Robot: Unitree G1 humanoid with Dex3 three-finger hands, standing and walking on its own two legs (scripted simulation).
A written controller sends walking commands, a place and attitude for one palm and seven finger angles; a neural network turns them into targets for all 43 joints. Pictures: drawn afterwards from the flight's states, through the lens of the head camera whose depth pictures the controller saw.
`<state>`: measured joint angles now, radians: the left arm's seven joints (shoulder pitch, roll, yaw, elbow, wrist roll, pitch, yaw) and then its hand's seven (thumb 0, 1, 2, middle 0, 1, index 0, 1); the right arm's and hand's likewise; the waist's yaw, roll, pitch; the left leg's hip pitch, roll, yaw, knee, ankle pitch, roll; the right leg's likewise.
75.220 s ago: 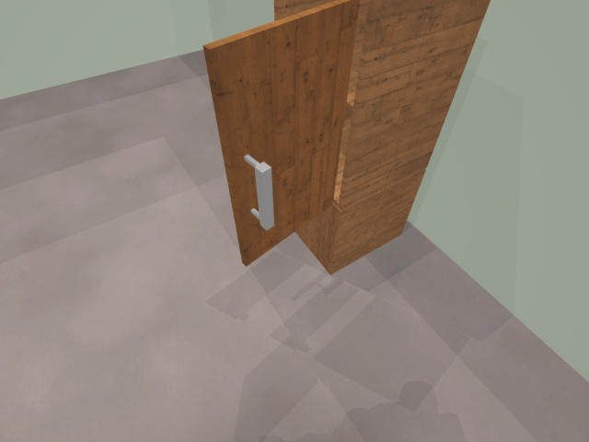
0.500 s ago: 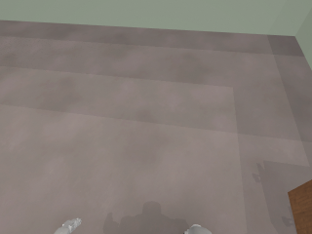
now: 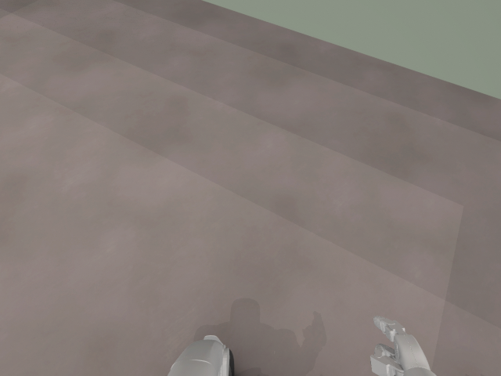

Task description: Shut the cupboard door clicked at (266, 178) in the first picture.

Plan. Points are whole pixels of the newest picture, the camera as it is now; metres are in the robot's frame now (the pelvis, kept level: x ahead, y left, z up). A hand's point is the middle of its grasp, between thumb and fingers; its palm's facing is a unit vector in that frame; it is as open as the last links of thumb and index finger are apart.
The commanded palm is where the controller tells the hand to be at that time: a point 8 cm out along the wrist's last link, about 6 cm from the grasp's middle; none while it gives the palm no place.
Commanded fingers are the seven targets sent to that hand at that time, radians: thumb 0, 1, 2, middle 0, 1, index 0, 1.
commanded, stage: turn to face it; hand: left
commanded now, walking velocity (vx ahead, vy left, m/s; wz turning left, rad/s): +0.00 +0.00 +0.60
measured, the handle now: out of the picture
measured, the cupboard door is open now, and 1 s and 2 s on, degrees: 5 5 5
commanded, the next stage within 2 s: none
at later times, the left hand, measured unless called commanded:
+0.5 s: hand (177, 347) +0.16 +0.14 -0.14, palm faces -0.04 -0.98 -0.22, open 7.3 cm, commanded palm none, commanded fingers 0.00 0.90 0.90 -0.20 -0.30 -0.20 -0.30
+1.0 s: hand (209, 259) +0.32 +0.11 -0.13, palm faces -0.36 -0.88 -0.30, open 7.4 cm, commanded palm none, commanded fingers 0.00 0.90 0.90 -0.20 -0.30 -0.20 -0.30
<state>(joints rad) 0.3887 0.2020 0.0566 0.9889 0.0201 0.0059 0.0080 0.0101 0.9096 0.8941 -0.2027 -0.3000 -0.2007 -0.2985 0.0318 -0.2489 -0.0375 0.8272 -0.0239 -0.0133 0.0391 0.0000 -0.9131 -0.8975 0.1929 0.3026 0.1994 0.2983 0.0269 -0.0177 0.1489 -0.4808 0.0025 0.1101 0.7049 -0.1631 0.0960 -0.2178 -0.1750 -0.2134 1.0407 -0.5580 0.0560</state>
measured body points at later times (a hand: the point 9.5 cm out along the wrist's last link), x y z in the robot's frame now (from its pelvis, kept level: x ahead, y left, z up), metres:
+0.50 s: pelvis +0.11 -0.04 +0.03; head +0.15 -0.04 +0.48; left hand +0.17 +0.20 -0.12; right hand +0.16 -0.28 -0.12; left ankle +0.08 +0.08 -0.66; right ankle +0.10 -0.16 -0.71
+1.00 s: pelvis +0.12 -0.05 +0.01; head +0.16 -0.08 +0.46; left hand +0.34 +0.16 -0.10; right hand +0.08 -0.31 -0.14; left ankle +0.14 +0.10 -0.69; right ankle +0.09 -0.15 -0.71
